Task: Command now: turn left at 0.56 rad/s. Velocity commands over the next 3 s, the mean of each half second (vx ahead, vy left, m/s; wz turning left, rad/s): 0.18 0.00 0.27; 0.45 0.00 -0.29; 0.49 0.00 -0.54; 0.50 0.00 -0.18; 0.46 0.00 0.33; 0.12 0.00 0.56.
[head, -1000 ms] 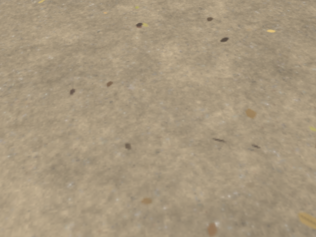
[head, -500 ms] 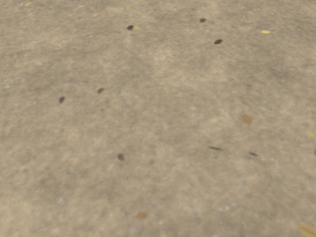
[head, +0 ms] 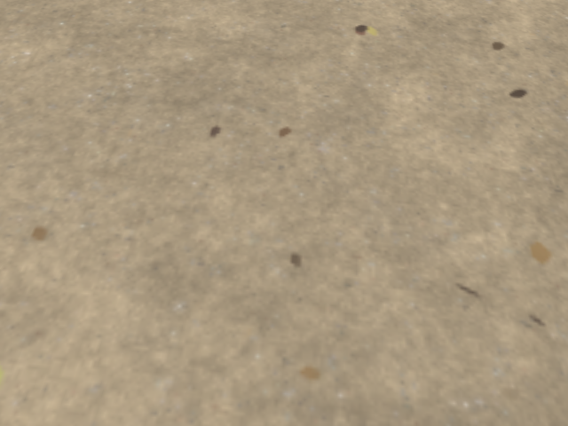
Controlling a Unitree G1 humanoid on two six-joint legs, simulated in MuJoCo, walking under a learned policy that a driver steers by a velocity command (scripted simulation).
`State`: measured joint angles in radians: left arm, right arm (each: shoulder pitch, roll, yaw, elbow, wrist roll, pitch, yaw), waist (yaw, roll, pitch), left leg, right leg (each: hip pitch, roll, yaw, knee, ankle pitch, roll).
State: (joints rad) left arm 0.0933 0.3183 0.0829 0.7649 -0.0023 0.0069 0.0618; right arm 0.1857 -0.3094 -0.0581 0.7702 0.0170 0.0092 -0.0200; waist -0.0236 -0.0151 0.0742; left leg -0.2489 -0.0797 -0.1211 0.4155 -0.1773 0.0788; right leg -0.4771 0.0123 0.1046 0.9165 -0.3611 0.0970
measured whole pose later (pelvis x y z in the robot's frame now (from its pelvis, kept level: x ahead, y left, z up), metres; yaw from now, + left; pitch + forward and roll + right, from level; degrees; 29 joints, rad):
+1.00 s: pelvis +0.30 +0.05 -0.01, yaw -5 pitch +1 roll +2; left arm 0.16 0.29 0.05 0.70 -0.02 -0.04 -0.03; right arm 0.35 -0.27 -0.06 0.87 0.00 -0.09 0.00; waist -0.08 -0.04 0.04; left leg 0.09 -0.05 0.20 0.19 -0.30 0.03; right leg -0.69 -0.09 0.03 0.75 0.01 -0.01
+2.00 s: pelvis +0.86 -0.07 +0.00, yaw -26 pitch +1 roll +1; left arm 0.12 0.28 0.04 0.67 -0.01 -0.07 -0.01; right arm 0.38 -0.27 -0.04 0.82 0.01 -0.08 0.01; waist -0.09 -0.04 0.03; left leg -0.04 -0.06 0.02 0.23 -0.22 0.05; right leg -0.64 -0.09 0.05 0.67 -0.01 0.01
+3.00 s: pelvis +1.21 -0.22 -0.01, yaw +5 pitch +3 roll -1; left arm 0.10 0.30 0.06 0.75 0.00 0.00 0.03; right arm 0.18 -0.31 -0.08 0.61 0.00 0.04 -0.02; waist -0.03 -0.01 0.05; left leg -0.41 -0.12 -0.15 0.48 -0.11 0.06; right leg -0.50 0.00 0.12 0.79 -0.33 0.08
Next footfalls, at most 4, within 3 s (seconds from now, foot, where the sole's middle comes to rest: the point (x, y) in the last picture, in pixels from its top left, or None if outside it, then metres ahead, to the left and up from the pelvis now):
0.24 right None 0.08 -0.15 -0.78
0.62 left None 0.23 0.14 -0.78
1.14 right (307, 374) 0.55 -0.08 -0.78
1.64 left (260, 257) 0.88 0.03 -0.78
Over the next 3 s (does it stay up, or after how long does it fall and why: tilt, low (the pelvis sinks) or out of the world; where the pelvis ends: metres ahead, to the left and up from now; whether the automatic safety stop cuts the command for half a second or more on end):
stays up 1.21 -0.22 -0.01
